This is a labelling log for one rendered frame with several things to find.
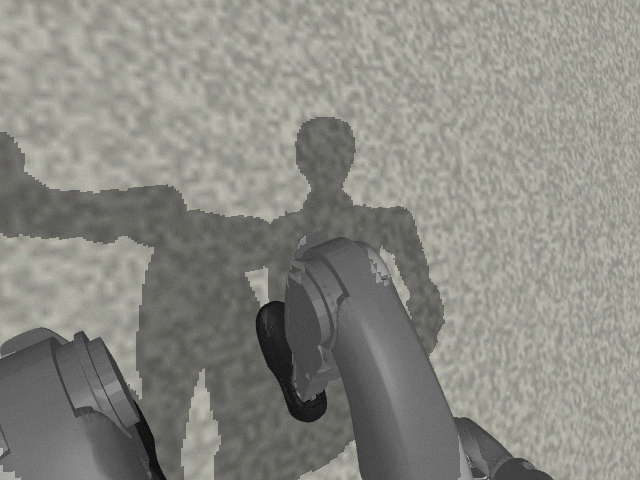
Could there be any right robot foot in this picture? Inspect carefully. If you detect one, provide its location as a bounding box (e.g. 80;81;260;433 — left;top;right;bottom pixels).
256;301;327;422

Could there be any right robot hand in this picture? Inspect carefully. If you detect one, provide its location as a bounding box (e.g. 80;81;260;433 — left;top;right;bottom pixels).
453;416;514;480

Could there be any right robot arm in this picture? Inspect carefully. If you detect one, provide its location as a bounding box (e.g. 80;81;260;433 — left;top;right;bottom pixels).
493;458;554;480

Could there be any left robot foot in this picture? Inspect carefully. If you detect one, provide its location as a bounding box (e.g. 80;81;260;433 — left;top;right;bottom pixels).
133;399;166;480

